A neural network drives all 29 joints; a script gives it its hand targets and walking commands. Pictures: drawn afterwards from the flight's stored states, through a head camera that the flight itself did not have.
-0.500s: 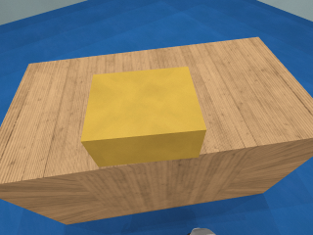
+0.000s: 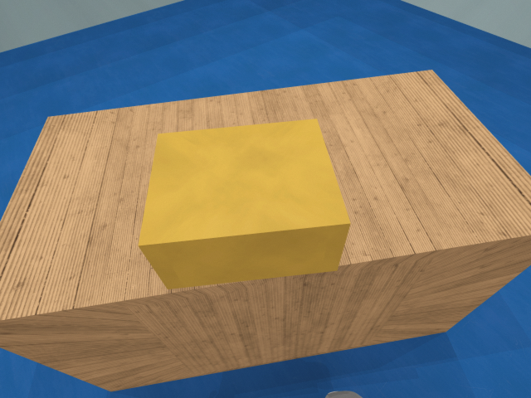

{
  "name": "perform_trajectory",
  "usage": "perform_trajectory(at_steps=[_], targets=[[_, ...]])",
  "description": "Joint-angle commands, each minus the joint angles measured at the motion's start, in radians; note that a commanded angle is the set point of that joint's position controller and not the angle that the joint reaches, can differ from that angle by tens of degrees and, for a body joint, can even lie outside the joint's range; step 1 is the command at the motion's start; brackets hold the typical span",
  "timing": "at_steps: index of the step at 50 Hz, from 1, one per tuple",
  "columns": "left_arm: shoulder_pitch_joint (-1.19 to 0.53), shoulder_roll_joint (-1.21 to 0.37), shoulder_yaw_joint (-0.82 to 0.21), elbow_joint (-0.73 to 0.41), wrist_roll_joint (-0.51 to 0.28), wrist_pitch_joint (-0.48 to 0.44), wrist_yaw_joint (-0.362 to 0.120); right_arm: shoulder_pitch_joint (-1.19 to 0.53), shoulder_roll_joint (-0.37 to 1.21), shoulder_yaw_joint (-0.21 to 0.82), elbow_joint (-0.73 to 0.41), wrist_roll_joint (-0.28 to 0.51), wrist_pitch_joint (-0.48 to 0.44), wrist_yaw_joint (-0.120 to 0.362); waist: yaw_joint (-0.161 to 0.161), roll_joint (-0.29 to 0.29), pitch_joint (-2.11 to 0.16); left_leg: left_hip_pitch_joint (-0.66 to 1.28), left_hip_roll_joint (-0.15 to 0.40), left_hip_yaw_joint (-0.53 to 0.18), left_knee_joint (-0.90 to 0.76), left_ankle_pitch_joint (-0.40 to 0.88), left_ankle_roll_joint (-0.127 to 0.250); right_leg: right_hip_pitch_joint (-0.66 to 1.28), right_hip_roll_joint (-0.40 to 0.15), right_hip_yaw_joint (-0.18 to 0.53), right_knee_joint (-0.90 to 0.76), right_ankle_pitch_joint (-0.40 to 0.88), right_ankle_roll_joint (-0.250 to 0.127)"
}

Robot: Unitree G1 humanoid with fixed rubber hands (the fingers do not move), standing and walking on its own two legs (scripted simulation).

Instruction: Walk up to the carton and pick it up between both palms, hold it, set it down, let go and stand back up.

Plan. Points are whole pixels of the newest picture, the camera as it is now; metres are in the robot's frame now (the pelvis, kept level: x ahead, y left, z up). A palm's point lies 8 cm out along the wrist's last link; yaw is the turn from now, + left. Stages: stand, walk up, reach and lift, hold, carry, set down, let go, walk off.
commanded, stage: stand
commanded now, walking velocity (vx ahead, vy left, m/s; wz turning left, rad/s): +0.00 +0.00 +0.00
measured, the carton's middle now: (245, 200) +0.45 +0.07 -0.01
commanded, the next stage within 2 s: none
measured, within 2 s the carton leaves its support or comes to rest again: neither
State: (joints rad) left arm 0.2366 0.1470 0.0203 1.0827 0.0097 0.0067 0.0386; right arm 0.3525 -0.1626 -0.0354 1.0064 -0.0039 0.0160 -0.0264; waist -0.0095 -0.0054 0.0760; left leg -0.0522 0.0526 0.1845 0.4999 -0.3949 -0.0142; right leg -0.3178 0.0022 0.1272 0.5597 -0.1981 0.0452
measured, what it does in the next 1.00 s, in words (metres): stands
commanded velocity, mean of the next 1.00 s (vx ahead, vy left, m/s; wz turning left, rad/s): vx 0.00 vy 0.00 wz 0.00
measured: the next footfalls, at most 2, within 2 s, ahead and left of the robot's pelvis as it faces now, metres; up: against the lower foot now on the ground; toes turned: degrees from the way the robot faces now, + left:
none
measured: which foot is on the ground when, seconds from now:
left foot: down 0.00-1.00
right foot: down 0.00-1.00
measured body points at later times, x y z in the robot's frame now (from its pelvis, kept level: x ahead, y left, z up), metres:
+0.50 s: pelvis +0.00 +0.01 +0.00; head +0.01 +0.01 +0.45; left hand +0.03 +0.24 -0.16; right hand -0.02 -0.23 -0.16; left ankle -0.08 +0.11 -0.73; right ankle +0.07 -0.14 -0.73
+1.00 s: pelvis +0.00 +0.02 +0.00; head +0.02 +0.02 +0.44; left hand +0.04 +0.25 -0.16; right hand -0.02 -0.22 -0.16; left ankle -0.08 +0.11 -0.73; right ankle +0.07 -0.14 -0.73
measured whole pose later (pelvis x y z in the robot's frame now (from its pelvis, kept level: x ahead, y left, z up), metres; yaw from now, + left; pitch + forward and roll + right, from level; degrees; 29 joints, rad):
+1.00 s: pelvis +0.00 +0.02 +0.00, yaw +1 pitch -3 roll +0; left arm 0.22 0.17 -0.01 1.04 0.02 0.01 0.05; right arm 0.36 -0.20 -0.01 0.99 0.01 0.02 -0.03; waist -0.02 0.00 0.09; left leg -0.06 0.03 0.17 0.55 -0.43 0.01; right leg -0.31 -0.03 0.12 0.59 -0.22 0.07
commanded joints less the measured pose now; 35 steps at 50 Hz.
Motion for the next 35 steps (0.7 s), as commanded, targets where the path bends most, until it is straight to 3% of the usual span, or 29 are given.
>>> perform_trajectory(at_steps=[1,12,35], targets=[[0.051,0.122,0.022,-0.032,0.001,-0.013,0.007,0.114,-0.132,-0.027,-0.024,-0.001,-0.011,-0.007,-0.002,-0.012,0.023,-0.11,0.074,-0.088,-0.148,0.183,0.042,0.043,-0.043,0.008,-0.077,0.264,-0.055],[0.05,0.146,0.01,-0.069,0.006,-0.019,0.017,0.127,-0.151,-0.015,-0.003,0.014,-0.007,-0.011,0.001,-0.015,0.042,-0.124,0.079,-0.102,-0.129,0.149,0.054,0.022,-0.051,0.01,-0.077,0.196,-0.057],[0.031,0.163,-0.004,-0.095,0.007,-0.014,0.016,0.129,-0.183,-0.002,-0.03,0.015,-0.007,-0.009,-0.005,-0.005,0.034,-0.138,0.083,-0.108,-0.121,0.234,0.051,0.049,-0.058,-0.028,-0.036,0.266,-0.057]])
